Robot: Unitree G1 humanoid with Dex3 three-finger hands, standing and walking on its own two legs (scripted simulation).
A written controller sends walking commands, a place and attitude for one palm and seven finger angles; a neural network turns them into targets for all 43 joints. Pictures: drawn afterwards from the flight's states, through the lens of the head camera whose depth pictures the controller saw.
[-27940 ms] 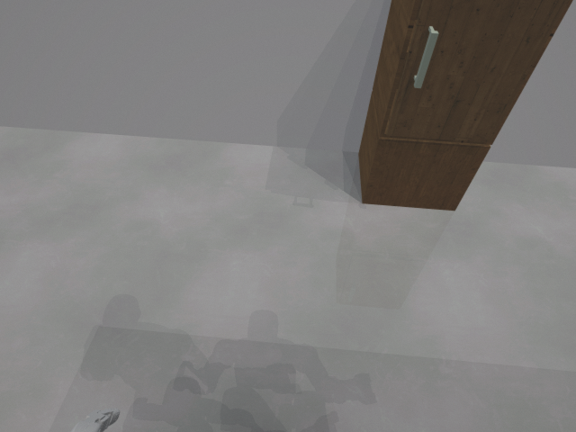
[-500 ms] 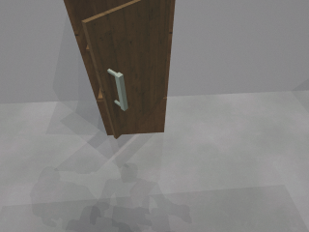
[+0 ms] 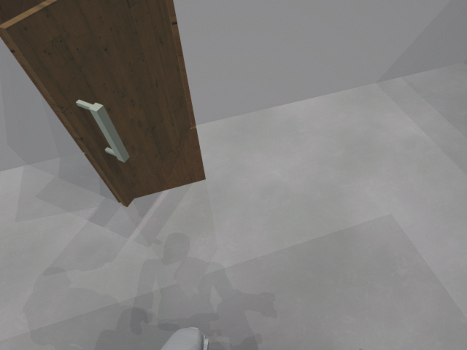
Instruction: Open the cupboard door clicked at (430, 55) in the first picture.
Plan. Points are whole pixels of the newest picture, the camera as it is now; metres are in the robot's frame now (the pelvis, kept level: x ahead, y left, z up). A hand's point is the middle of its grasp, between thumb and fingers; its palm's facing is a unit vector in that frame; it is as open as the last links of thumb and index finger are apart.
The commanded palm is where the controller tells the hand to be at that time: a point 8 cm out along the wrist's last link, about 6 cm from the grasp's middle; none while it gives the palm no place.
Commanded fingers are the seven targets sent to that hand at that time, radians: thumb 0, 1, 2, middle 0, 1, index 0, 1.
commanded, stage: walk to a spot facing it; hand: left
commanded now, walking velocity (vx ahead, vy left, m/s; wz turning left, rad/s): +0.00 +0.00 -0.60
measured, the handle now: (104, 132) +0.55 +0.37 -0.02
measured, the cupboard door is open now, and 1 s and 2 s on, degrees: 46 46 46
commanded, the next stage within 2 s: none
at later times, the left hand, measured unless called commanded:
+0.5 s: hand (144, 328) +0.16 +0.20 -0.17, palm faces -0.28 -0.92 -0.27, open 7.4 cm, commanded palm none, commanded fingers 0.00 0.90 0.90 -0.20 -0.30 -0.20 -0.30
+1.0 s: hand (211, 274) +0.28 +0.08 -0.16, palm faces -0.59 -0.79 -0.16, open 7.4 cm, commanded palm none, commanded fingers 0.00 0.90 0.90 -0.20 -0.30 -0.20 -0.30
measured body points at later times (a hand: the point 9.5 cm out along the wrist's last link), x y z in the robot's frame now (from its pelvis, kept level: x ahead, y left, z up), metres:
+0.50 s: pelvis +0.00 +0.01 -0.02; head +0.06 -0.01 +0.43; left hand +0.18 +0.25 -0.15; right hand -0.02 -0.25 -0.16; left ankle +0.00 +0.17 -0.74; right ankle -0.02 -0.10 -0.74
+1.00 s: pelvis +0.07 -0.02 +0.00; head +0.12 -0.03 +0.45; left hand +0.31 +0.12 -0.15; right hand -0.09 -0.21 -0.13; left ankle +0.08 +0.12 -0.74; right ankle +0.00 -0.15 -0.67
